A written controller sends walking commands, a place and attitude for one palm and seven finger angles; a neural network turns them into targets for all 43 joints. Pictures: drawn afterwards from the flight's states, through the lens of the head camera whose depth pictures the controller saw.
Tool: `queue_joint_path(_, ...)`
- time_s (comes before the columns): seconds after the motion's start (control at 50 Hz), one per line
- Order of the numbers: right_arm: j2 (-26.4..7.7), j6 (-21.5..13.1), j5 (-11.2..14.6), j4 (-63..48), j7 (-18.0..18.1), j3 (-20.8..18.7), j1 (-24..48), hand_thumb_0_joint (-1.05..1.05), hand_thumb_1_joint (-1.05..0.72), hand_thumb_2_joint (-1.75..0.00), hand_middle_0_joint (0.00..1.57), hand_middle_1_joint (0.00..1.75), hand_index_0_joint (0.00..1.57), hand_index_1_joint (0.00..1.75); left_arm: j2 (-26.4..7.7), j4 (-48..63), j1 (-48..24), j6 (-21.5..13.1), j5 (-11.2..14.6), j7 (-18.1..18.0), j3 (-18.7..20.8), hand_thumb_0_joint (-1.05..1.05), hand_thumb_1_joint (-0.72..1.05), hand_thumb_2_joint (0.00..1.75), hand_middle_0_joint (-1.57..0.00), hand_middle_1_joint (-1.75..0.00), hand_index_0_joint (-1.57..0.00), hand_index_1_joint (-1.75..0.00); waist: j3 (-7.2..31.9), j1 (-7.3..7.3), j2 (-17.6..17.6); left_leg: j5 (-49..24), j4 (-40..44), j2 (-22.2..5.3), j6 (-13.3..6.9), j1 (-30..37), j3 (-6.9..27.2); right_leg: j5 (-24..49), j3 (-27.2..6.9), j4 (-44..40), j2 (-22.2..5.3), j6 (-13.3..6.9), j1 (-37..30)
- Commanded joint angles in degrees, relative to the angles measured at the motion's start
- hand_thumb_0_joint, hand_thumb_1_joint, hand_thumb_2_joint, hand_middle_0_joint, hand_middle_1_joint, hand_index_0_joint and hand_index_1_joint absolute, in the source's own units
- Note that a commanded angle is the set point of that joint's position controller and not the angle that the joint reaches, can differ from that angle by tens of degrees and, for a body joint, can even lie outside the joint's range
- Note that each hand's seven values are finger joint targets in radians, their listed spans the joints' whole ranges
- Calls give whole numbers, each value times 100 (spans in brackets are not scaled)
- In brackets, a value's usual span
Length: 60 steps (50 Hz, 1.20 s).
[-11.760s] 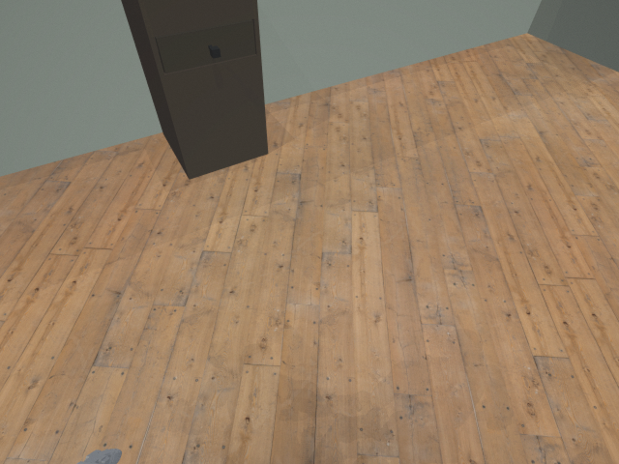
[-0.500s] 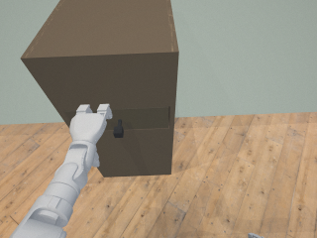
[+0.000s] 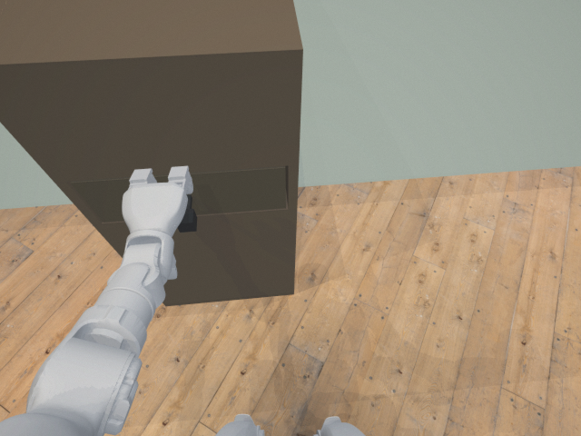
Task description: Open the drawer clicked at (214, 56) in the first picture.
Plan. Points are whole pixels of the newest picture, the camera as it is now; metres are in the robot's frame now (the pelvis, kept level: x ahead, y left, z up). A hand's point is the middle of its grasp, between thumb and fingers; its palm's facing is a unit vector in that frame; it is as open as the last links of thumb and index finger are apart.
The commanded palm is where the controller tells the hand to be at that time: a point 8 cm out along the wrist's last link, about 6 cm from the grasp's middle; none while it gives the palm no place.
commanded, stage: move the hooked fingers above the handle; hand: left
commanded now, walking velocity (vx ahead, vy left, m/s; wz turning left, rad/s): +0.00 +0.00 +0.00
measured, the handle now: (187, 212) +0.52 +0.19 -0.11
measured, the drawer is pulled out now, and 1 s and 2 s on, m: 0.00 0.00 0.00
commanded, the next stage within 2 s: lower the fingers behind the handle in 1.74 s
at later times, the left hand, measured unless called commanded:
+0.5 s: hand (184, 218) +0.47 +0.17 -0.05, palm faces -0.02 -0.01 -1.00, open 13.8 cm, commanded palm +0.45 +0.17 +0.01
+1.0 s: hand (176, 223) +0.46 +0.19 -0.05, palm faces -0.03 -0.01 -1.00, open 13.8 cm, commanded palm +0.45 +0.17 +0.01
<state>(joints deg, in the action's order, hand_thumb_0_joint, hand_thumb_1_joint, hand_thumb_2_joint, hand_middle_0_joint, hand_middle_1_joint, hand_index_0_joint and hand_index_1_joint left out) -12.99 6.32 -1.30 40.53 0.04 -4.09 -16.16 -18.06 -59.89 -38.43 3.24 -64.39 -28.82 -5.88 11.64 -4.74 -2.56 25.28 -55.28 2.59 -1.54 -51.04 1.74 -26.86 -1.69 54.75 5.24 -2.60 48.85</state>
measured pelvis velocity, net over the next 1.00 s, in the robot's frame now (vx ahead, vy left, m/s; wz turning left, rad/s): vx -0.01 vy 0.01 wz -0.01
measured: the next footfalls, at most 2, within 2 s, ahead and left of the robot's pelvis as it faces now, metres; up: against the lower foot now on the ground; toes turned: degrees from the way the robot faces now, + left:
none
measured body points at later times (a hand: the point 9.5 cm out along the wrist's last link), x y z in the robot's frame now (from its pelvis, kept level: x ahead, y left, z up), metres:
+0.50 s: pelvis -0.01 +0.01 -0.02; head +0.11 +0.01 +0.41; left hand +0.46 +0.17 +0.01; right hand -0.01 -0.26 -0.16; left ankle +0.00 +0.10 -0.68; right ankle -0.02 -0.09 -0.68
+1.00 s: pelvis -0.01 +0.01 -0.02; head +0.11 +0.02 +0.41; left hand +0.46 +0.18 +0.00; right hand +0.02 -0.25 -0.15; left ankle +0.00 +0.10 -0.68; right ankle -0.02 -0.09 -0.68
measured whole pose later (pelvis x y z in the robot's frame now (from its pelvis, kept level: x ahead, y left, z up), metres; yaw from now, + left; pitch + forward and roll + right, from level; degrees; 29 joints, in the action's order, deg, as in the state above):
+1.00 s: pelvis -0.01 +0.01 -0.02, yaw -1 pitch +25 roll -2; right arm -12.8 5.3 -2.2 41.1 -0.7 -2.9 -17.3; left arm -18.4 -66.0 -45.1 6.0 -64.1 -31.5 -5.2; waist 12.1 -7.7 -3.2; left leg 27.3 -62.3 2.3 -2.5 -60.1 1.7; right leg -28.2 -1.1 60.0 5.6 -1.5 57.1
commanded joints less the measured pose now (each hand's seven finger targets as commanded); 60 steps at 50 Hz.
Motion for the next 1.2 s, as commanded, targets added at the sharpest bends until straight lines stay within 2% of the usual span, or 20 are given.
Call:
queue_joint_path(0.0,-792,-148,-32,-377,51,-270,-606,0,-90,-90,20,30,20,30,-993,890,-2652,40,-14,-251,213,0,-50,30,-30,-120,-30,-120,2340,-250,70,-2169,180,-75,-138,1526,-150,2520,-8,-572,-167,37,-811)
queue_joint_path(0.02,-779,-168,-46,-350,42,-274,-623,0,-90,-90,20,30,20,30,-861,731,-2682,56,4,-255,155,0,-50,30,-30,-120,-30,-120,2299,-302,135,-2144,112,-70,-152,1440,-144,2504,3,-557,-157,37,-721)
queue_joint_path(0.12,-829,-206,-91,-304,18,-241,-750,0,-90,-90,20,30,20,30,-1283,419,-2744,105,-73,-374,492,0,-50,30,-30,-120,-30,-120,2497,-259,24,-2112,-74,-72,-144,1152,-137,2480,4,-341,-151,26,-602)
queue_joint_path(0.26,-870,-293,-119,-207,-43,-246,-929,0,-90,-90,20,30,20,30,-1028,165,-3205,207,-83,-429,254,0,-50,30,-30,-120,-30,-120,2503,-496,-91,-1961,-295,-143,-125,974,-53,2120,104,-128,-127,34,-27)
queue_joint_path(0.34,-915,-297,-130,-259,-28,-247,-973,0,-90,-90,20,30,20,30,-1419,630,-3432,141,-50,-448,520,0,-50,30,-30,-120,-30,-120,3147,-377,-362,-2164,-309,-165,-118,1307,-27,2187,102,-46,-116,25,-158)
queue_joint_path(0.38,-891,-279,-126,-245,-38,-246,-979,0,-90,-90,20,30,20,30,-1180,575,-3346,182,-67,-479,378,0,-50,30,-30,-120,-30,-120,2981,-392,-418,-2158,-287,-183,-104,1366,-31,2062,160,-89,-96,15,-42)
queue_joint_path(0.46,-933,-261,-109,-200,-24,-215,-985,0,-90,-90,20,30,20,30,-1405,334,-3260,331,-20,-519,533,0,-50,30,-30,-120,-30,-120,2808,-413,-137,-1997,-207,-185,-128,1191,-29,2012,155,-177,-101,40,-168)
queue_joint_path(0.54,-913,-269,-68,-209,-8,-192,-967,0,-90,-90,20,30,20,30,-1016,170,-3356,408,37,-389,140,0,-50,30,-30,-120,-30,-120,2474,-546,-145,-1759,-127,-183,-130,1166,-30,1776,159,-309,-110,49,-10)
queue_joint_path(0.56,-925,-281,-65,-196,1,-186,-1003,0,-90,-90,20,30,20,30,-1139,127,-3309,399,65,-360,247,0,-50,30,-30,-120,-30,-120,2418,-521,-38,-1700,-108,-181,-143,1111,-30,1750,161,-325,-115,50,-77)
queue_joint_path(0.62,-901,-321,-72,-222,24,-183,-1006,0,-90,-90,20,30,20,30,-932,206,-3429,266,127,-226,58,0,-50,30,-30,-120,-30,-120,2436,-587,-150,-1717,-132,-185,-147,1197,-1,1720,155,-317,-120,35,31)
queue_joint_path(0.64,-915,-320,-73,-213,36,-191,-1043,0,-90,-90,20,30,20,30,-1062,305,-3414,189,90,-218,162,0,-50,30,-30,-120,-30,-120,2486,-554,-177,-1819,-152,-211,-133,1282,16,1750,174,-269,-126,34,93)
queue_joint_path(0.68,-891,-315,-98,-249,32,-200,-1031,0,-90,-90,20,30,20,30,-839,378,-3313,95,65,-219,28,0,-50,30,-30,-120,-30,-120,2566,-525,-311,-1955,-196,-214,-115,1405,33,1769,192,-225,-112,17,194)
queue_joint_path(0.74,-901,-276,-115,-246,8,-210,-1039,0,-90,-90,20,30,20,30,-1032,446,-3181,42,-2,-344,265,0,-50,30,-30,-120,-30,-120,2690,-425,-338,-2240,-244,-238,-86,1497,55,1923,218,-122,-98,0,194)
queue_joint_path(0.84,-905,-179,-112,-285,-32,-195,-938,0,-90,-90,20,30,20,30,-1197,432,-3061,241,-49,-557,422,0,-50,30,-30,-120,-30,-120,2668,-344,-294,-2300,-213,-212,-74,1372,-1,2125,201,-129,-96,7,-36)
queue_joint_path(0.9,-899,-165,-86,-284,-16,-203,-890,0,-90,-90,20,30,20,30,-1134,470,-3161,337,-31,-554,324,0,-50,30,-30,-120,-30,-120,2621,-424,-138,-2114,-166,-206,-93,1368,-7,2034,191,-231,-104,27,-116)
queue_joint_path(0.96,-897,-187,-95,-245,5,-231,-895,0,-90,-90,20,30,20,30,-1039,658,-3318,282,36,-472,241,0,-50,30,-30,-120,-30,-120,2747,-459,-348,-2257,-155,-241,-74,1687,36,2022,215,-235,-109,19,-1)
queue_joint_path(1.02,-846,-188,-103,-222,-6,-245,-918,0,-90,-90,20,30,20,30,-491,615,-3349,225,96,-358,-160,0,-50,30,-30,-120,-30,-120,2656,-561,-307,-2409,-156,-265,-52,1871,121,1951,275,-246,-98,10,186)
queue_joint_path(1.06,-865,-175,-103,-173,5,-250,-928,0,-90,-90,20,30,20,30,-471,457,-3346,217,72,-354,-183,0,-50,30,-30,-120,-30,-120,2450,-616,-188,-2264,-174,-273,-66,1762,128,1840,268,-261,-97,19,324)
queue_joint_path(1.12,-869,-158,-122,-187,-6,-224,-911,0,-90,-90,20,30,20,30,-608,441,-3420,223,56,-399,-60,0,-50,30,-30,-120,-30,-120,2506,-538,-357,-2295,-157,-258,-40,1722,141,1820,274,-212,-103,-15,323)
queue_joint_path(1.18,-888,-106,-116,-229,3,-175,-898,0,-90,-90,20,30,20,30,-968,179,-3194,322,-4,-483,231,0,-50,30,-30,-120,-30,-120,2422,-459,-207,-2127,-174,-218,-74,1386,40,1888,228,-209,-102,1,131)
